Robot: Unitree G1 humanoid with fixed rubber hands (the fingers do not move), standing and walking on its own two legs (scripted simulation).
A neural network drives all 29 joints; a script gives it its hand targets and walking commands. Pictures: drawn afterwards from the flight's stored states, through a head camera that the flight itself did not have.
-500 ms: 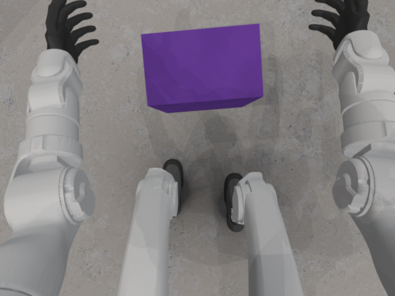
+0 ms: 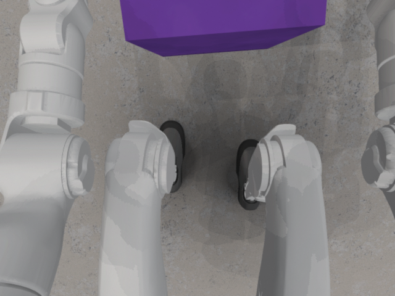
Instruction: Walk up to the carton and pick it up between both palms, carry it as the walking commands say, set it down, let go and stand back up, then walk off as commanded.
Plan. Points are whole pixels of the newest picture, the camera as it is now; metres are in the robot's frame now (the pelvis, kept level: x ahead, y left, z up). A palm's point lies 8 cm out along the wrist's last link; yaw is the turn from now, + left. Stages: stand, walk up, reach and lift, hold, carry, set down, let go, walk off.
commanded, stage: reach and lift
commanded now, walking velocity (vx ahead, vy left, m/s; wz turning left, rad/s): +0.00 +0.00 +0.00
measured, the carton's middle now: out of the picture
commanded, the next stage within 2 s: none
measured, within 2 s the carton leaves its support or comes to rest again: leaves its support in 1.84 s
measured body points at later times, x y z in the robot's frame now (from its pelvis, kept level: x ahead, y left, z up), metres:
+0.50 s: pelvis +0.01 -0.01 -0.06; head +0.38 -0.02 +0.17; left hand +0.56 +0.22 -0.23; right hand +0.56 -0.18 -0.25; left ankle +0.15 +0.11 -0.39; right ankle +0.11 -0.11 -0.39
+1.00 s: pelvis +0.00 +0.00 -0.05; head +0.37 +0.00 +0.19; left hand +0.56 +0.19 -0.22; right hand +0.57 -0.17 -0.22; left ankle +0.15 +0.11 -0.39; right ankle +0.11 -0.11 -0.39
